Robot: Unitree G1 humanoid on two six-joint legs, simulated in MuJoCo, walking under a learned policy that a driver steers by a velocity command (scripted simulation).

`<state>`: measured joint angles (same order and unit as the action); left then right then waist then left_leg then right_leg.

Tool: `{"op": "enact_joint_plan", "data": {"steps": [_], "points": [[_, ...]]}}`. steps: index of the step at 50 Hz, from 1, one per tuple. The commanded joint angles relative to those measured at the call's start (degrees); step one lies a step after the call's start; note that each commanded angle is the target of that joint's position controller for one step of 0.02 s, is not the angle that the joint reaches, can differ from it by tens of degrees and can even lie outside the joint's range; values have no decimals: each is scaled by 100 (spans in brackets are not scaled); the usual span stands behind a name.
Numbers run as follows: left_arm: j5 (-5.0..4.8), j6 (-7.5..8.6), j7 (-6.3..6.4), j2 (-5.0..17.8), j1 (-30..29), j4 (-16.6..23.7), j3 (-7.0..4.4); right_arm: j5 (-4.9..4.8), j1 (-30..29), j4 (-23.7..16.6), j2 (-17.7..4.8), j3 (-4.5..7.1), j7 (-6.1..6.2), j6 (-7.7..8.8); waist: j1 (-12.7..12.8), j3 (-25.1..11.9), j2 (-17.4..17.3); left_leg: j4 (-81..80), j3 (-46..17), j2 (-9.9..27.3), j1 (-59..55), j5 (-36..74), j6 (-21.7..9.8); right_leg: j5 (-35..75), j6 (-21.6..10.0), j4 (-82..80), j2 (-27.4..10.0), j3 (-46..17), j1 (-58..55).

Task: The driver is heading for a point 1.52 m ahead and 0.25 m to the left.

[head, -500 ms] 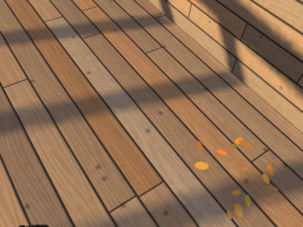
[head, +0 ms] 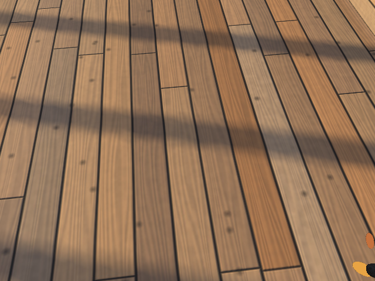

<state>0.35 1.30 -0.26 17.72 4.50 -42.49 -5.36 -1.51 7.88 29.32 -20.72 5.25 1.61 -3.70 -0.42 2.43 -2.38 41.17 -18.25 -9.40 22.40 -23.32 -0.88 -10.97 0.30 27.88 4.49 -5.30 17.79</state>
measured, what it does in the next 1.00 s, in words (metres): walks ahead: left foot, then right foot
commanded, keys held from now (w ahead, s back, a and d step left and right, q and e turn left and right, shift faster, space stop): q+shift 0.20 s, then w+q+shift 0.20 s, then w+shift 0.10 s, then w+e+shift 0.50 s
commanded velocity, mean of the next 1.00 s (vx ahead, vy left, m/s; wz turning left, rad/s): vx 0.57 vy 0.00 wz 0.32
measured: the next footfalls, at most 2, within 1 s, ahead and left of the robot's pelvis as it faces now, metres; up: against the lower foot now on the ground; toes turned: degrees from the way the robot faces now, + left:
left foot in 0.46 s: +0.03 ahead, +0.19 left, +0.00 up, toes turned +33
right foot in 0.90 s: +0.47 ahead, +0.29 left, +0.00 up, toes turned +18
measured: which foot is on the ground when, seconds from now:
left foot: up 0.00-0.44, down 0.46-0.90, up 0.92-1.00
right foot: down 0.00-0.46, up 0.48-0.88, down 0.90-1.00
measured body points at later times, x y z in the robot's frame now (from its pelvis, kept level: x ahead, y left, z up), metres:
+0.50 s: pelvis +0.06 +0.09 -0.01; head +0.07 +0.12 +0.44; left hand -0.01 +0.40 -0.13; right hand +0.35 -0.08 -0.07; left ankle +0.00 +0.17 -0.73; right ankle +0.02 -0.11 -0.71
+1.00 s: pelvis +0.39 +0.27 -0.03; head +0.41 +0.29 +0.42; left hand +0.34 +0.56 -0.16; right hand +0.58 +0.07 -0.14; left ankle +0.17 +0.33 -0.59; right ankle +0.43 +0.28 -0.73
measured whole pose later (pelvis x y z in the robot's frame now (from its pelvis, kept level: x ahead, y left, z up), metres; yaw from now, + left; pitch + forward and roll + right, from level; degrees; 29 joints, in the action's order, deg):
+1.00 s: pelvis +0.39 +0.27 -0.03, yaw +14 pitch +0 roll -1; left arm 0.6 0.0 -1.6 19.4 19.6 -47.8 -3.9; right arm 3.0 13.4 43.4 -13.9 -0.9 -0.4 5.1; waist 3.4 2.9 0.5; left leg 82.0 -2.3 -2.2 14.8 -18.0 -1.0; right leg -16.2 -12.6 39.1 11.9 4.4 22.5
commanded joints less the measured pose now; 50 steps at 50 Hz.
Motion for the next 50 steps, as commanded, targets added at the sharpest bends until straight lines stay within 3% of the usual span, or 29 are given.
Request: {"op": "enact_joint_plan", "data": {"steps": [1,2,3,4,8,10,12,15,19,21,22,23,24,25,26,27,28,30,34,38,41,43,44,45,46,47,48,49,50], "points": [[154,56,87,812,-272,548,-187,32,525,-340,-1150,352,-38,125,-246,-563,1314,2295,603,582,1319,-930,326,1307,-1472,-1114,-2577,-2244,-1082],[88,24,151,584,-449,591,-128,14,491,-223,-1164,385,-41,99,-219,-410,1032,2515,735,732,1351,-474,407,859,-1237,-1057,-2147,-1562,-968],[32,-20,224,522,-482,625,-95,30,513,-142,-997,352,-32,54,-182,-392,878,2819,855,797,1449,-143,477,587,-1079,-1022,-1865,-1150,-1024],[-4,-50,281,529,-458,613,-74,12,521,-170,-829,293,-65,29,-115,-305,883,3039,1007,887,1615,34,549,858,-1115,-1034,-1828,-858,-1062],[86,-146,335,732,130,494,-109,-55,-7,-416,-463,123,-111,67,312,-402,1014,2399,1587,1326,1920,257,751,1635,-1322,-1137,-1927,-133,-1727],[81,-176,285,860,221,465,-155,-18,-77,-466,-375,81,-140,76,380,-537,1045,1950,1679,1472,1785,214,789,1943,-1369,-1112,-2069,117,-1959],[-18,-143,209,1070,487,408,-234,-24,-89,-480,-333,34,-200,95,496,-728,1086,1585,1849,1588,1555,239,680,80,-1285,-1492,-2242,139,-1998],[-120,20,122,1242,492,420,-294,-39,-164,-484,-389,28,-297,144,443,-474,1137,1117,1989,1675,1420,200,386,-1703,-1062,-1914,-2456,133,-1860],[-199,153,-20,1275,526,348,-328,-32,-159,-371,-263,-16,-352,180,332,-175,944,385,2232,1679,913,-94,19,-1836,-859,-1933,-2538,652,-1825],[-263,132,-100,1274,493,290,-322,-39,100,-219,-199,-26,-371,173,124,-86,810,-156,2475,1533,223,-204,-186,-1831,-788,-1682,-2482,1005,-1513],[200,-21,-175,1069,627,239,-227,598,396,-28,-225,-60,-552,74,-67,-354,794,-953,3082,934,-806,112,-310,-1928,-495,-878,-2210,1766,-1152],[226,-51,-192,821,740,209,-132,628,1449,469,-386,78,-522,124,-543,-637,-37,-1048,3013,483,-2444,43,-430,-784,-372,1050,-1703,2284,-122],[329,-34,-205,208,305,461,109,474,2636,811,-832,177,-431,201,-1171,-547,-1633,-1691,1077,1580,-3484,-1149,-703,-2156,-241,3509,-1180,2292,1893],[454,20,-211,142,-418,1124,154,259,2386,481,-1462,210,-346,303,-1085,-379,-2431,-2948,-1893,2665,-3412,-1722,-1203,-2625,-28,4573,-443,1216,3864],[423,66,-235,528,-700,1146,89,259,2200,493,-1089,134,-291,365,-1072,-97,-1096,-3124,-1729,3033,-3338,-1256,-1374,-1853,-78,4807,-931,600,4259],[256,122,-270,605,-374,966,96,350,2067,535,-923,59,-225,425,-805,-88,-736,-2867,-1198,2985,-3175,-736,-1311,-1216,-122,4687,-1129,627,4032],[212,156,-306,699,65,659,104,413,1825,558,-704,-24,-210,480,-523,-69,-361,-2874,-548,2660,-2861,-440,-1106,-779,-122,4344,-1279,606,3543],[183,53,-417,730,567,285,109,346,1311,570,-475,-158,-201,630,-140,124,-414,-3249,403,2272,-2257,206,-800,-34,-51,4020,-1282,547,2850],[-24,-52,-450,512,130,294,170,383,1519,911,-412,-180,-241,842,-116,702,-99,-3595,1895,2006,-2133,2113,-482,618,-184,3486,-625,219,3087],[59,-4,-518,219,-322,439,374,322,1538,1228,-158,-300,-177,981,-71,763,11,-3921,2870,1849,-2092,4094,-197,1238,-543,2049,-557,1198,2374],[3,-52,-454,245,96,376,425,356,1582,1460,-522,-237,-31,1010,237,129,-328,-3077,3123,2014,-2831,8325,-16,1039,-917,1571,-5,1746,1180],[-21,-87,-348,699,1666,-37,257,481,1183,1412,-881,-102,85,827,1093,-760,-633,-1049,3103,2179,-3160,9840,38,280,-1141,1677,347,1702,-112],[-6,-96,-285,992,2877,-412,101,516,864,1314,-985,-55,95,732,1643,-1189,-567,593,2986,2186,-2729,9475,-23,-253,-1325,1517,380,1406,-1189],[13,-93,-198,1239,3642,-602,-75,431,523,1294,-875,-64,26,715,2100,-1187,-29,3112,3092,1562,-1633,7005,-58,-365,-1664,721,138,718,-2236],[-66,-147,-134,1335,3025,-657,-105,535,87,1094,314,-398,-124,871,1330,-360,1474,5015,2655,372,632,252,-117,-365,-1733,665,-596,-868,-2386],[27,-164,-108,1699,2272,-337,-182,340,780,504,282,-443,-230,997,470,-1180,2075,5923,1274,146,2463,-297,100,-1448,-2941,-681,-1518,-4157,-3469],[30,-128,-97,1320,2126,-181,-165,447,627,573,-124,-472,-226,1135,588,-996,807,5388,924,615,2642,202,-86,-2325,-2732,-1523,-1770,-4639,-3236],[38,-89,-60,896,2113,-296,-73,425,409,593,-300,-454,-234,1185,368,-325,-4,4697,946,883,2430,575,-86,-2319,-2474,-1704,-1650,-4217,-2298],[72,-15,-44,758,1970,-351,-27,510,186,567,-236,-487,-201,1145,129,71,-461,4093,1014,1109,2104,584,-14,-1734,-2241,-1713,-1404,-3649,-1502]]}}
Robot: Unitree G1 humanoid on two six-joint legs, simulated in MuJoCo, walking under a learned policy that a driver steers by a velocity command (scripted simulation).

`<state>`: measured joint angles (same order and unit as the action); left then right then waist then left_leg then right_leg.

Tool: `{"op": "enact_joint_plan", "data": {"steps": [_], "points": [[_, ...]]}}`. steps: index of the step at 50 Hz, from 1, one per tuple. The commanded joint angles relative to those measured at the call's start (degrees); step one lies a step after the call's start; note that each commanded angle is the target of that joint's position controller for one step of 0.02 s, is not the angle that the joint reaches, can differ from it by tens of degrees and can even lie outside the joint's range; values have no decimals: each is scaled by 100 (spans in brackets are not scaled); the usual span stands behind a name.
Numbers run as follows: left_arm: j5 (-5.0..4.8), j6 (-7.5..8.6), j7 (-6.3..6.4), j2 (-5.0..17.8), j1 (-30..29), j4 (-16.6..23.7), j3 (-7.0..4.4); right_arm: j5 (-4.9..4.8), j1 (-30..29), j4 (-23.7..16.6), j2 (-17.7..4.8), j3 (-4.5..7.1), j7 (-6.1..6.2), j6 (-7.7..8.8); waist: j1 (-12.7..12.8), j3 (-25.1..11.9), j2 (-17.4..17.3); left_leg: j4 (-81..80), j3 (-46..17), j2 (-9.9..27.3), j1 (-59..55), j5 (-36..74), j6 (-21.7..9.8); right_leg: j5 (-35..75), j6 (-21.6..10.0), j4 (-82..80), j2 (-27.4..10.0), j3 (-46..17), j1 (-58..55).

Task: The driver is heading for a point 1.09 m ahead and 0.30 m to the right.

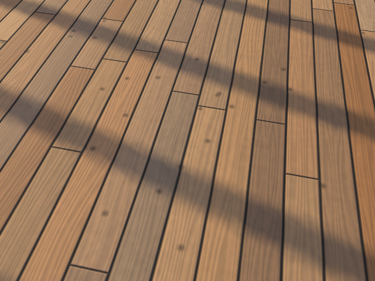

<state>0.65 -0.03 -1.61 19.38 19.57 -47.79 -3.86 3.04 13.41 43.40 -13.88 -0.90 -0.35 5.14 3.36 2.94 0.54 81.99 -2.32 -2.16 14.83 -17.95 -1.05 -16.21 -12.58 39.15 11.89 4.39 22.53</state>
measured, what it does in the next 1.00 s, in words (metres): walks ahead, turning right: left foot, then right foot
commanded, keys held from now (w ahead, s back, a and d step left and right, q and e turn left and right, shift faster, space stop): w+e+shift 0.72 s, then w+shift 0.08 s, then w+q+shift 0.20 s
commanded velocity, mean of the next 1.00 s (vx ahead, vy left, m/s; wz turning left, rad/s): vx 0.99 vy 0.00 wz -0.76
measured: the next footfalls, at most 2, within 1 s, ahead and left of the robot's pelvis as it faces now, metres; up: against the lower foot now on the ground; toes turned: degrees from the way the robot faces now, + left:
left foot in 0.32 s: +0.54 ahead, +0.14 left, +0.00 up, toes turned -21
right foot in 0.78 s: +0.80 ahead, -0.24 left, +0.00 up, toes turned -46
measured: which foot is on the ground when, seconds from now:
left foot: up 0.00-0.30, down 0.32-0.76, up 0.78-1.00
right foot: down 0.00-0.30, up 0.32-0.76, down 0.78-1.00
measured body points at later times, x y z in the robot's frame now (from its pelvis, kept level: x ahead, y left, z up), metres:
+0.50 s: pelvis +0.46 +0.02 +0.03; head +0.49 +0.01 +0.48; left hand +0.72 +0.23 -0.06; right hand +0.39 -0.28 -0.08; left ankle +0.50 +0.15 -0.70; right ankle +0.37 -0.04 -0.60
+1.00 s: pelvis +0.84 -0.24 +0.03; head +0.87 -0.25 +0.48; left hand +1.05 -0.05 -0.11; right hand +0.77 -0.51 -0.08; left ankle +1.03 -0.19 -0.62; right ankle +0.77 -0.21 -0.70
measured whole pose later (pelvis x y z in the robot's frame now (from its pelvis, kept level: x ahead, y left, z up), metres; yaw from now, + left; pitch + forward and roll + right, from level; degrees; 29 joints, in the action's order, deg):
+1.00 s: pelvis +0.84 -0.24 +0.03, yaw -44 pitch +0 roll -2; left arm 1.6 5.0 -0.4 17.0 22.9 -49.5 -2.2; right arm 1.2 12.1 41.5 -14.3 -0.2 -1.7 2.2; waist 0.7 2.2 -1.0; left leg 64.5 -3.4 7.6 41.3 -11.9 -1.0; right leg -17.7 -9.1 19.6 10.2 4.6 2.3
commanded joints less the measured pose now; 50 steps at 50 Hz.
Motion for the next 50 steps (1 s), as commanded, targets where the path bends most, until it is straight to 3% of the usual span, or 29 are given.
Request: {"op": "enact_joint_plan", "data": {"steps": [1,4,6,9,12,14,15,16,17,18,19,20,21,23,25,28,31,33,35,37,38,39,40,41,42,43,45,47,50], "points": [[40,210,133,628,349,203,-153,167,-353,-821,-861,89,2,148,-415,182,-853,-296,-538,507,2600,-18,121,-681,-842,-2816,-1883,-4064,-1456],[-40,429,124,703,336,193,-133,201,-750,-1034,-709,-24,-47,-141,-515,514,-586,-1700,-124,799,2127,92,421,187,-757,-3095,-1360,-3084,-207],[-65,461,127,693,383,201,-157,82,-1527,-1343,-596,-98,-117,-141,-229,652,-329,-2980,163,770,1809,1048,534,875,-537,-3223,-1084,-2708,142],[-139,456,82,780,750,80,-226,-71,-2064,-1542,-414,-158,-140,-119,244,301,64,-4352,400,425,1252,2349,460,2589,-133,-3007,-1038,-2609,-438],[-127,445,133,948,702,71,-292,-95,-1963,-1560,-634,-73,-73,-67,200,-93,247,-5137,291,161,706,2285,292,4008,133,-2339,-1169,-2655,-1337],[-57,473,144,1242,464,133,-355,-137,-880,-1264,-1140,158,54,-27,-385,-936,311,-5211,131,-74,-723,1482,177,5228,408,-886,-1186,-2735,-1623],[-25,513,115,1377,46,224,-385,-167,307,-964,-1405,305,144,0,-1126,-1447,304,-5224,24,146,-1969,1128,103,4912,492,377,-1041,-2675,-1175],[7,599,110,859,-179,371,-256,-44,1624,-699,-1823,506,280,22,-1626,-2103,-168,-5085,-810,1109,-3312,-576,-61,3247,506,2126,-786,-2292,-348],[-245,578,138,-218,463,625,24,238,1579,-667,-2107,574,273,28,-948,-2717,-1853,-5865,-3690,2971,-4516,-2017,-544,-1489,636,3848,-272,-1629,1401],[-169,484,156,248,294,728,67,103,1010,-708,-1935,644,215,-49,-843,-2561,-1864,-6662,-4895,2906,-3913,-3095,-744,-840,562,4290,-674,-1247,2022],[-27,388,133,578,-237,670,-11,35,420,-780,-1326,528,191,-66,-817,-1582,-1057,-6721,-3789,2514,-2988,-2898,-640,-167,567,4098,-1046,-1104,2153],[50,325,52,602,-476,679,-31,16,285,-673,-1009,457,154,-73,-747,-1042,-471,-6663,-2839,2277,-2295,-1765,-573,101,608,3867,-1244,-1004,2052],[101,263,-41,509,-713,730,-27,38,422,-504,-893,423,147,-66,-716,-720,-293,-6738,-2086,2029,-1851,-881,-455,120,638,3742,-1395,-976,1970],[146,105,-179,157,-854,934,72,-52,738,-120,-627,350,105,34,-521,-343,-573,-6893,-1229,1884,-1354,-40,-365,114,689,3686,-1647,-947,2039],[149,-2,-251,-35,-1158,1205,167,-160,810,75,-563,340,24,138,-385,-137,-556,-7096,-560,1895,-1160,696,-280,291,710,3638,-1798,-859,2343],[121,-28,-323,-15,-1711,1593,256,-132,578,144,-687,355,-5,257,-185,181,-566,-7437,611,1658,-669,1829,-159,1152,740,2941,-1802,-608,2247],[121,-13,-430,48,-2407,1781,318,-113,830,323,-900,401,19,288,-307,595,-245,-7713,1465,1372,-751,2836,-24,1633,576,1451,-1592,98,1857],[118,25,-463,7,-2602,1778,352,-98,1150,426,-1105,431,67,260,-345,565,-262,-7381,1826,1320,-1147,5203,101,1588,349,759,-1194,636,1237],[112,60,-402,188,-2127,1579,286,-111,1317,412,-1451,512,181,131,-15,36,-604,-6335,1860,1481,-1751,7631,188,1182,175,540,-747,848,492],[137,104,-267,577,-253,1011,85,-88,954,262,-1714,575,246,-55,948,-868,-798,-3987,1639,1753,-1239,8187,62,739,-126,356,-504,414,-1655],[127,123,-127,816,854,573,-94,-55,769,182,-1642,561,194,-99,1335,-1246,-544,-2162,1600,1551,-174,6400,-7,676,-310,-188,-596,-138,-3281],[6,49,41,1270,520,499,-281,-11,745,-1,-1040,450,77,-69,727,-1068,929,109,1557,409,1515,-246,89,639,-408,-361,-1530,-1551,-4078],[193,-15,70,1772,187,843,-347,-236,1189,-630,-943,356,84,17,219,-2265,1270,1571,387,129,3178,-1025,202,443,-1559,-1335,-2901,-4602,-5384],[170,-31,175,1347,416,862,-317,-227,585,-607,-1185,346,90,121,528,-2043,90,1309,-65,437,3534,-313,139,-181,-1330,-2116,-2916,-4684,-4951],[151,51,234,1060,157,702,-254,-284,594,-519,-1115,312,99,133,191,-1002,-267,784,20,711,3463,-50,80,-117,-1089,-2357,-2879,-4085,-3803],[154,185,238,784,-50,618,-167,-199,494,-425,-1009,281,95,81,-101,-510,-692,253,-5,935,3024,-27,60,258,-848,-2439,-2670,-3552,-2733],[154,440,257,399,-274,534,5,-81,825,-159,-772,224,-13,-186,-527,-184,-752,-320,-181,1100,2090,-114,91,838,-603,-2702,-2382,-2568,-1299],[93,624,192,348,-146,316,27,-129,552,-200,-581,206,-130,-331,-584,221,-459,-1078,-269,1153,2196,40,90,907,-373,-3083,-2176,-1764,-815],[43,778,63,233,-40,195,68,-248,-376,-461,-449,169,-210,-297,-355,554,-189,-2646,82,953,2304,1508,-134,2407,266,-3374,-1571,-422,-816]]}}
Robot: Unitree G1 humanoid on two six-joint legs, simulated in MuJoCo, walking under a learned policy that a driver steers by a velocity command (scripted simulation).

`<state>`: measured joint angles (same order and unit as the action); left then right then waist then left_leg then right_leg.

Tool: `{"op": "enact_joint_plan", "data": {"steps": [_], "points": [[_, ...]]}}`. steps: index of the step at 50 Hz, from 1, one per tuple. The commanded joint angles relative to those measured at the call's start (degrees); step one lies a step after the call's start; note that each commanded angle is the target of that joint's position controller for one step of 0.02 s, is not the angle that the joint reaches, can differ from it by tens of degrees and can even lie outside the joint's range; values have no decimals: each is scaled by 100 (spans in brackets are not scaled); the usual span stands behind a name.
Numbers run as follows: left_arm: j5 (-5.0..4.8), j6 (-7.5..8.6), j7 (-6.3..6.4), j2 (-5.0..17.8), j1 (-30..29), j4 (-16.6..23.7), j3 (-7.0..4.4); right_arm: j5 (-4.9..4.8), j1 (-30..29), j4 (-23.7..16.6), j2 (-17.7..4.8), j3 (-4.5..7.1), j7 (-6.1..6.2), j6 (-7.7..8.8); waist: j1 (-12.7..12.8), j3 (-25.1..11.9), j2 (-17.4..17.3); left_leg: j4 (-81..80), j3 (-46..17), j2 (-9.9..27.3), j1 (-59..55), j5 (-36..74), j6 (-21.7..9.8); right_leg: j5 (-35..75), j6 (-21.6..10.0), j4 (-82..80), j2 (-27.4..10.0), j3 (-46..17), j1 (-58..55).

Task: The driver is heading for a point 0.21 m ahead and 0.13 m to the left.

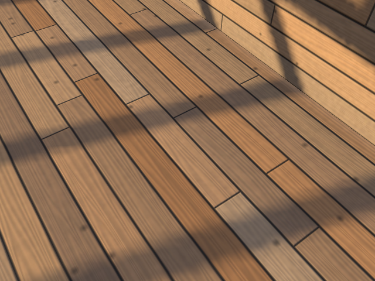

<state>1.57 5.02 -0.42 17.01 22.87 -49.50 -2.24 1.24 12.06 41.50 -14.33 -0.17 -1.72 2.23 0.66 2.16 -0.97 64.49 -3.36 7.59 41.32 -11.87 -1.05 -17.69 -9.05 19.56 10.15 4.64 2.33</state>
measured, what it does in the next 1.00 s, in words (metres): walks ahead: left foot, then right foot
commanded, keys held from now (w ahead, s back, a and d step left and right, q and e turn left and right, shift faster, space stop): w+q+shift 0.02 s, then shift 0.98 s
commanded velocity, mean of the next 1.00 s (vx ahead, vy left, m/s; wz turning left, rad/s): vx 0.26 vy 0.00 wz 0.07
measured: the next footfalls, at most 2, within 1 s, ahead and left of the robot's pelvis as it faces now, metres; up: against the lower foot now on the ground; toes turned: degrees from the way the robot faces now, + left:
left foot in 0.18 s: +0.41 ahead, +0.12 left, +0.00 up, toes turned +6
right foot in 0.60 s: +0.52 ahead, -0.09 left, +0.00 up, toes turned +8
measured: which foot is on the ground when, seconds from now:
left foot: up 0.00-0.16, down 0.18-1.00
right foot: down 0.00-0.20, up 0.22-0.58, down 0.60-1.00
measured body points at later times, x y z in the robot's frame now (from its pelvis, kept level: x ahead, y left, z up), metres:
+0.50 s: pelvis +0.34 +0.05 +0.01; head +0.38 +0.05 +0.46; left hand +0.48 +0.32 -0.10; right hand +0.46 -0.20 -0.12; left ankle +0.37 +0.12 -0.73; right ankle +0.46 -0.12 -0.69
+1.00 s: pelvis +0.43 +0.02 +0.00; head +0.45 +0.01 +0.45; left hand +0.54 +0.28 -0.12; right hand +0.53 -0.24 -0.14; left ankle +0.37 +0.12 -0.73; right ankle +0.48 -0.10 -0.73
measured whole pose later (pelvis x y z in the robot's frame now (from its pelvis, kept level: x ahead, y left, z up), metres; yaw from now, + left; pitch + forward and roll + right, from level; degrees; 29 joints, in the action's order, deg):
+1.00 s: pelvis +0.43 +0.02 +0.00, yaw +6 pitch +0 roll +0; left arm -0.2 0.3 1.7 13.0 5.2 -54.0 -2.0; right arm 0.3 10.5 56.6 -14.5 1.1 1.3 -0.4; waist -1.0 1.8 -0.6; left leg 29.5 0.3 -1.3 8.7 -20.5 -1.0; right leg -13.4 -0.3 31.3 0.5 -1.8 17.7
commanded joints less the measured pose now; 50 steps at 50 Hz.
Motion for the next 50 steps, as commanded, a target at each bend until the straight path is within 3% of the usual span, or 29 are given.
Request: {"op": "enact_joint_plan", "data": {"steps": [1,4,6,7,8,9,10,11,12,13,14,15,16,18,20,24,27,29,30,31,32,33,34,35,37,43,50], "points": [[-73,320,-70,451,-397,362,-70,-85,-391,-307,-358,76,-117,26,-66,563,43,-1424,445,-115,-630,1450,-215,3051,61,-1480,-1292,-108,1196],[-213,405,-4,497,140,45,-2,-12,-828,-355,-145,-7,-193,161,129,533,4,-2827,1048,-602,-1381,2751,-410,5352,243,-1420,-1480,60,629],[-214,349,126,773,216,-61,-36,97,-391,-136,-327,41,-179,210,-59,99,344,-3213,1227,-1093,-1921,2555,-486,6865,425,-697,-1627,53,-142],[-177,279,195,894,181,-82,-64,145,132,74,-497,105,-146,213,-286,-232,519,-3225,1239,-1355,-2490,2201,-514,7428,526,-6,-1694,20,-319],[-230,52,251,1192,154,-64,-131,-285,142,-184,-927,360,-100,321,-631,-717,596,-3192,757,-1287,-2947,2148,-505,7567,691,918,-1893,-344,-623],[-130,-107,269,1312,-529,43,-170,-350,1085,104,-1070,422,-53,341,-1322,-950,579,-3983,516,-1043,-3427,2868,-611,7194,869,2229,-1726,-89,-729],[17,-144,252,960,-737,243,-83,-236,1804,421,-1269,412,40,288,-1409,-1350,-251,-3711,-115,-316,-4728,4656,-737,3146,982,4557,-996,73,217],[-93,-93,122,-171,1044,54,195,151,1704,381,-1340,319,-12,400,-426,-2635,-1696,-2616,-2745,1544,-7416,6760,-2299,-2180,1346,7231,-194,-1169,2903],[-307,48,27,593,735,-96,95,155,1632,244,-1056,386,-2,353,-999,-3329,-319,-3223,-2861,1450,-6997,6555,-2274,-1776,1078,7223,-239,-2172,2775],[-497,81,14,791,76,227,15,43,967,87,-1102,393,18,346,-729,-2289,-210,-3608,-2271,1318,-6099,5377,-2092,-1543,1003,6753,-592,-1980,3081],[-397,65,55,707,-346,361,44,-107,354,50,-932,352,29,337,-383,-1352,473,-4035,-1774,1012,-4848,4542,-1813,-1235,960,6132,-967,-1446,3116],[-302,-4,104,705,-611,333,0,-129,146,28,-685,253,53,368,-277,-749,658,-4377,-1442,823,-3851,4564,-1700,-1067,1004,5796,-1073,-1206,2980],[-245,-111,110,570,-392,329,11,-65,85,78,-728,246,41,384,-9,-550,487,-4630,-1193,710,-3141,4666,-1682,-885,1070,5552,-1231,-1122,2504],[-193,-268,167,277,-139,263,64,-25,-150,144,-664,233,-20,403,194,-515,198,-4861,-684,434,-2356,4782,-1658,-671,1239,4765,-1399,-1005,1994],[-184,-310,243,170,-281,339,100,-12,-313,229,-739,254,-7,396,246,-656,-84,-4825,-223,204,-2283,5190,-1534,-228,1339,3723,-1437,-881,1891],[-177,-335,279,277,-898,403,78,-53,-221,423,-844,297,89,212,-31,-1071,-312,-4635,132,17,-2753,4465,-1231,1175,1351,2378,-1377,-785,1656],[-176,-353,273,398,-1326,483,18,-50,-253,573,-759,264,107,107,-139,-862,-425,-4567,-95,134,-2769,3114,-1158,1235,1237,1780,-1375,-836,1586],[-117,-316,251,410,-1321,452,-24,-103,-382,637,-663,225,118,71,-5,-728,-423,-4269,-199,80,-2653,2199,-980,1556,1042,962,-1296,-758,1212],[-54,-290,249,486,-1335,444,-52,-123,-218,711,-565,194,121,83,-8,-667,-292,-4072,-210,-111,-2581,1633,-743,2243,898,508,-1365,-869,937],[-13,-271,271,747,-1391,479,-101,-30,113,756,-476,171,120,124,-240,-732,163,-3760,-78,-457,-2415,903,-487,3698,694,601,-1800,-1293,581],[-37,-316,290,853,-1546,455,-131,-2,732,890,-368,158,119,150,-616,-945,876,-3706,143,-801,-2189,-271,-241,4011,210,761,-2161,-1640,271],[-83,-355,261,448,-1633,450,-64,2,608,951,-378,129,147,115,-470,-1032,885,-3763,249,-808,-2474,-571,-107,3161,105,714,-2114,-1635,486],[-119,-379,221,299,-1705,428,-41,-8,282,911,-482,149,176,34,-358,-863,718,-3866,269,-805,-2556,-438,-66,2283,266,667,-1876,-1520,739],[-125,-388,193,302,-1746,411,-42,-27,84,920,-547,172,215,-56,-279,-705,529,-3882,246,-782,-2539,-319,-83,1898,418,681,-1686,-1377,865],[-118,-350,180,398,-1700,309,-72,-31,-27,922,-615,188,247,-171,-232,-548,465,-3929,157,-707,-2567,-49,-131,1935,544,733,-1553,-1253,941],[-165,-340,225,349,-1651,3,-101,-90,-35,1138,-618,218,280,-165,-145,-744,294,-3823,114,-628,-2787,795,-95,3043,460,1023,-1475,-1130,543],[-175,-443,236,314,-1867,-274,-136,-90,12,1383,-556,239,328,-234,-153,-564,155,-3906,128,-610,-2871,702,-83,2605,452,943,-1375,-1054,618]]}}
